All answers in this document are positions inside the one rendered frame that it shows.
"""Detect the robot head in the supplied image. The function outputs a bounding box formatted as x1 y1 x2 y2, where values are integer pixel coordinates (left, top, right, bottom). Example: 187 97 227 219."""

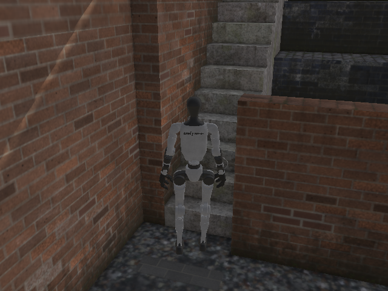
184 96 204 126

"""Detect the right robot upper arm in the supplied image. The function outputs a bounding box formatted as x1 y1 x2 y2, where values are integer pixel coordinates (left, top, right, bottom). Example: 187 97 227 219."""
207 122 221 156

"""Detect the right robot hand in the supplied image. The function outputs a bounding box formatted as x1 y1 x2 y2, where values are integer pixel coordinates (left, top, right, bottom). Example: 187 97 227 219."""
214 173 226 188

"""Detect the left robot hand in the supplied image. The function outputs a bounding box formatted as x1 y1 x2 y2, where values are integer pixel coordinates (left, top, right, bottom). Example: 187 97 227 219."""
159 173 173 190

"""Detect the robot left forearm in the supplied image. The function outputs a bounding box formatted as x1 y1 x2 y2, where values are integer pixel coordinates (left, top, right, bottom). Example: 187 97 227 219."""
161 147 172 175

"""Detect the left robot upper arm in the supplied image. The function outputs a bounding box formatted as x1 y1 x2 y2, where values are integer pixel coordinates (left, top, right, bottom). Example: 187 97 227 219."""
166 122 181 156

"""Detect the robot right foot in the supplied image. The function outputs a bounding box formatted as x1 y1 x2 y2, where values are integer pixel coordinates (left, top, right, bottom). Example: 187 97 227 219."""
198 236 207 252

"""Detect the robot right forearm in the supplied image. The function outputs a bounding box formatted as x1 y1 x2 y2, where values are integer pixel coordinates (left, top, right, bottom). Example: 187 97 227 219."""
214 148 225 175

